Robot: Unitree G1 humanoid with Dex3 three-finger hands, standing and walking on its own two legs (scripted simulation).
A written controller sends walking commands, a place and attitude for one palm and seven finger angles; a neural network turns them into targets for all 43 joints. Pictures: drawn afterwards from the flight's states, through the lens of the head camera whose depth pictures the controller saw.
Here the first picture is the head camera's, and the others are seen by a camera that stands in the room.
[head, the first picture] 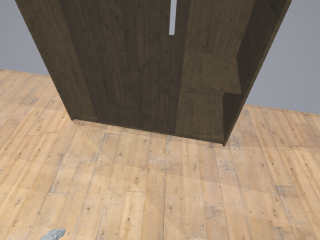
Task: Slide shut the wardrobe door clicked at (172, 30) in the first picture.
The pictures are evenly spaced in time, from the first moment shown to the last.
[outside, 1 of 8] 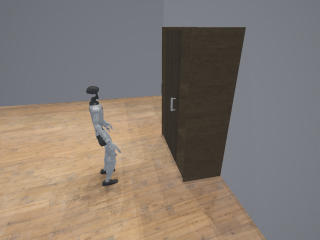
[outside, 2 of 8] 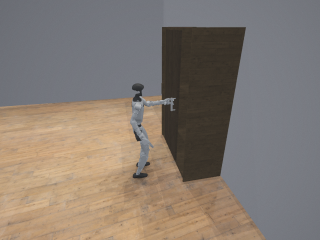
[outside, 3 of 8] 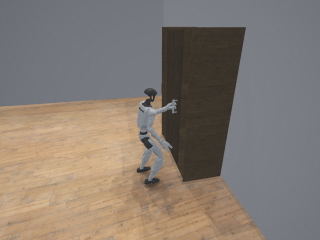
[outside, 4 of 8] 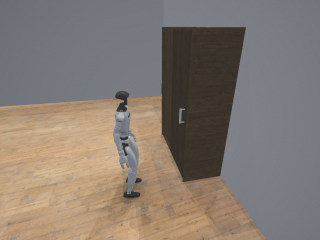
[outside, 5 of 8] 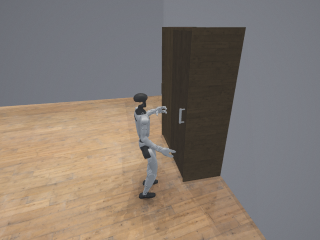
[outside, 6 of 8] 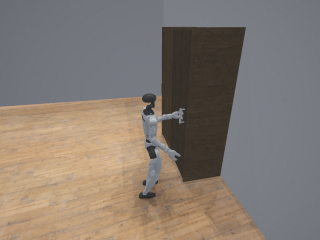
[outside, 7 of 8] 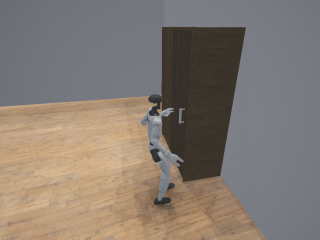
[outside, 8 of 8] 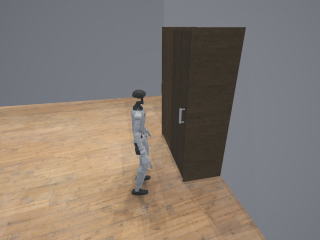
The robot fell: no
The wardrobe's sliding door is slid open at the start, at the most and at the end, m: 0.38 0.38 0.00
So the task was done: yes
